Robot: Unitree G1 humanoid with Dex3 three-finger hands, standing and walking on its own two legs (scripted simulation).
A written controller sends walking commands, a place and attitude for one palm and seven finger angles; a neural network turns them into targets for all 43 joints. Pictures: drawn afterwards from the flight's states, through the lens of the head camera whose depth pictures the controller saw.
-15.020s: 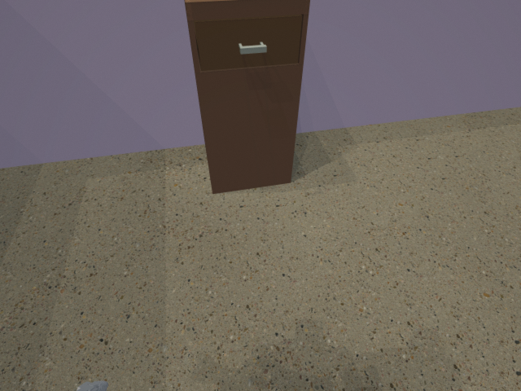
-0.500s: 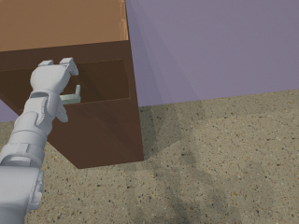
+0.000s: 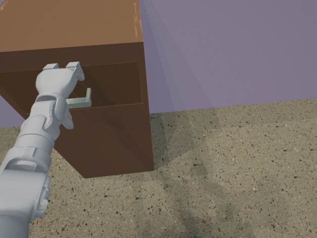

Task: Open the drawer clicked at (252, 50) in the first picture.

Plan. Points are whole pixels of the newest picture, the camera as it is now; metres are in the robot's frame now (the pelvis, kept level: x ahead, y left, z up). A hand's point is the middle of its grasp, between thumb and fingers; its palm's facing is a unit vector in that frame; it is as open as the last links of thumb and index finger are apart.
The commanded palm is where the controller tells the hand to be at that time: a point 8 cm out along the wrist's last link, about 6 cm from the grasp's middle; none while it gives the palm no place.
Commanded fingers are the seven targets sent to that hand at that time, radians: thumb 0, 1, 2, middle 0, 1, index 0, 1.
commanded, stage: move the hooked fingers above the handle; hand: left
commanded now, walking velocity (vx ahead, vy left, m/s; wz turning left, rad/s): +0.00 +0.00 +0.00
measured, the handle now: (74, 97) +0.51 +0.26 +0.03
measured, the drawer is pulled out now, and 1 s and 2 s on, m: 0.00 0.00 0.00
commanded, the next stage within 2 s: none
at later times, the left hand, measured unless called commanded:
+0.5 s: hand (69, 94) +0.47 +0.24 +0.09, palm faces +0.00 -0.03 -1.00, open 13.7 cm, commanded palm +0.45 +0.26 +0.14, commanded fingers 0.00 -0.50 0.30 -0.30 -1.20 -0.30 -1.20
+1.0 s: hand (69, 95) +0.47 +0.24 +0.08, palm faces +0.01 -0.04 -1.00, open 13.8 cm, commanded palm +0.45 +0.26 +0.14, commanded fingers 0.00 -0.50 0.30 -0.30 -1.20 -0.30 -1.20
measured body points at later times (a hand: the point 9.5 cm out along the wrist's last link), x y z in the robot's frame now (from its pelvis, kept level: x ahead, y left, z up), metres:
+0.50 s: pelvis +0.01 -0.01 +0.00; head +0.08 -0.02 +0.45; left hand +0.46 +0.24 +0.14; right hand +0.06 -0.28 -0.14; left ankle -0.01 +0.11 -0.73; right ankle -0.01 -0.12 -0.73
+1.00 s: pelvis +0.01 -0.01 +0.00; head +0.08 -0.02 +0.44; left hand +0.46 +0.24 +0.14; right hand +0.05 -0.29 -0.13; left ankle -0.01 +0.11 -0.73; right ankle -0.01 -0.12 -0.73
